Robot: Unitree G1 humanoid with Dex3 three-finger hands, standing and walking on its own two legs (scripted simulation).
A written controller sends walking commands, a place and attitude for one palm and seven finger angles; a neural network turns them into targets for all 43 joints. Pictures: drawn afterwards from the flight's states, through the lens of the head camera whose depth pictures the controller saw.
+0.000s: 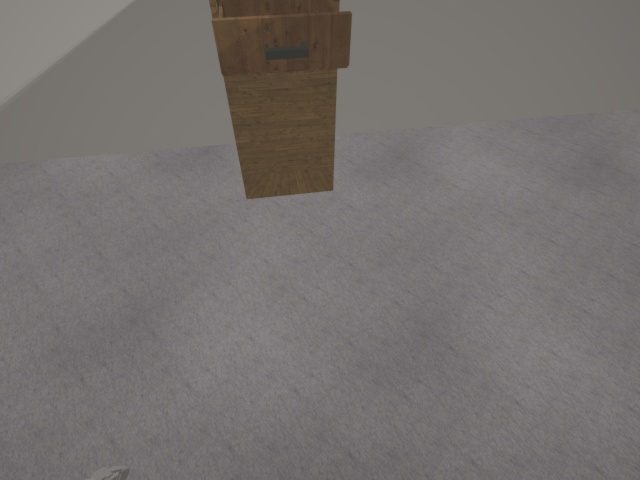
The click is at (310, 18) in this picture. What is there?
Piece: drawer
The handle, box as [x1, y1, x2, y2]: [265, 42, 308, 59]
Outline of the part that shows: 307,46 304,44 304,42 301,42 300,46 269,48 268,44 265,44 265,56 266,59 307,57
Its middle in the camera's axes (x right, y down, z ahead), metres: -0.10 -0.51 +1.05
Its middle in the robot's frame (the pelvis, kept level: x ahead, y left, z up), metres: +1.13 +0.16 +0.04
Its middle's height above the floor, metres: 0.81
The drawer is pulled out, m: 0.30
